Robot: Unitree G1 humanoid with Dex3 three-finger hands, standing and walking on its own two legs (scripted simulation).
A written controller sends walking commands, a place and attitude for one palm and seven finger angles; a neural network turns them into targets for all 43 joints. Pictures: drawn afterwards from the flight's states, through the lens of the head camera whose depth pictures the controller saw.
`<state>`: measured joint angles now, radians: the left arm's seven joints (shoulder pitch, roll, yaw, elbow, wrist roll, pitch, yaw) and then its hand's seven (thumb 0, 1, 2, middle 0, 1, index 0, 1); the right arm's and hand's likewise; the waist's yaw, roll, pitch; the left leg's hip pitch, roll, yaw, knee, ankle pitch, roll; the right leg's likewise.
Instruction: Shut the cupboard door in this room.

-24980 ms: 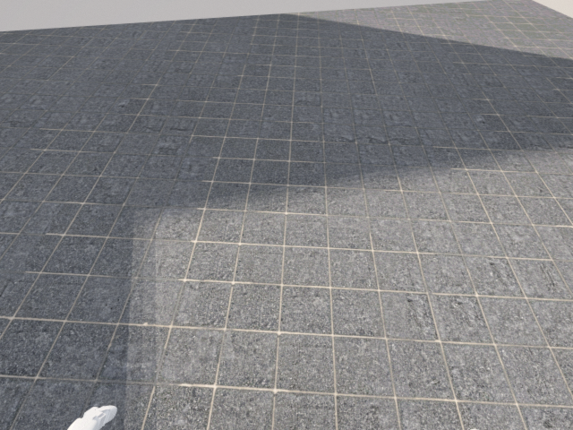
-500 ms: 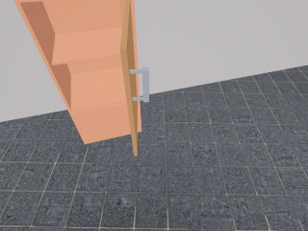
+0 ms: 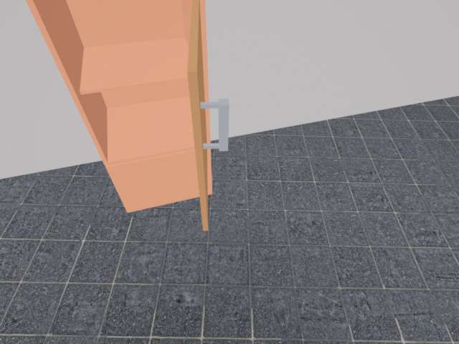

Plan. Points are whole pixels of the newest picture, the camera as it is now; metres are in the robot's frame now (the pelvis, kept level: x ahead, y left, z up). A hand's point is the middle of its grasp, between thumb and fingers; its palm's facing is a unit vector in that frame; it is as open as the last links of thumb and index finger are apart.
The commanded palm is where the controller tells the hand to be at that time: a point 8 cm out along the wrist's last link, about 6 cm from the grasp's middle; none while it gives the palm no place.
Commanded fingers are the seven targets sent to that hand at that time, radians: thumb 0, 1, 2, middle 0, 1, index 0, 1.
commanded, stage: stand and wait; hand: left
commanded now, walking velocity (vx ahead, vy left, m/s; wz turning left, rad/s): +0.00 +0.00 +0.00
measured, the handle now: (214, 127) +0.57 +0.07 +0.04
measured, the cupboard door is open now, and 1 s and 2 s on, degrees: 77 77 77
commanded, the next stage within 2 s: look at it before walking up in 0.02 s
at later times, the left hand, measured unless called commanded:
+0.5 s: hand out of the picture +0.05 +0.23 -0.16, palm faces -0.01 -0.95 -0.31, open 7.4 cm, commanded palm none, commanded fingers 0.00 0.90 0.90 -0.20 -0.30 -0.20 -0.30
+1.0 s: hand out of the picture +0.08 +0.23 -0.16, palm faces -0.03 -0.94 -0.34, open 7.4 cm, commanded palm none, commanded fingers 0.00 0.90 0.90 -0.20 -0.30 -0.20 -0.30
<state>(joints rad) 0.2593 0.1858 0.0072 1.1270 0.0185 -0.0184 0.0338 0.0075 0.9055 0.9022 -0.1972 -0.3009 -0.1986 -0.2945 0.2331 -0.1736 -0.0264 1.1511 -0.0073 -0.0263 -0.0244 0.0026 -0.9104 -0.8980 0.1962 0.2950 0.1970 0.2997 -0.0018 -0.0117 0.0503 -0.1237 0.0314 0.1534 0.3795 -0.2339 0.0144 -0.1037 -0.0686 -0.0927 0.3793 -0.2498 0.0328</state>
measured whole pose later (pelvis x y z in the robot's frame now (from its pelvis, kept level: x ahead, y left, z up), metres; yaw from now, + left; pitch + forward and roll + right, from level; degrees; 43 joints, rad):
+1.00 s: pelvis +0.01 -0.02 +0.00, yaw -1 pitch +0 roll +0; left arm 0.14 0.32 0.01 1.09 0.02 0.00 0.02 0.01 0.90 0.90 -0.20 -0.30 -0.20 -0.29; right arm 0.10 -0.32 -0.02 1.09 -0.02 -0.01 -0.02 0.00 -0.91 -0.90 0.20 0.30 0.20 0.30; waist 0.01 0.00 0.04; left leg -0.10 0.06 0.17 0.34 -0.23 -0.02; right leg -0.10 -0.04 -0.08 0.36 -0.25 0.01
